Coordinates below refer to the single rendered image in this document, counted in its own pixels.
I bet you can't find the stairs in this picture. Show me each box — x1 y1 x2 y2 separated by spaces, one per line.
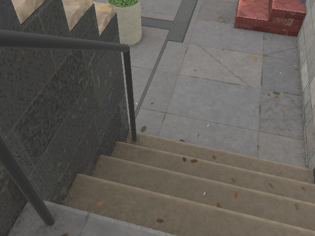
62 131 315 236

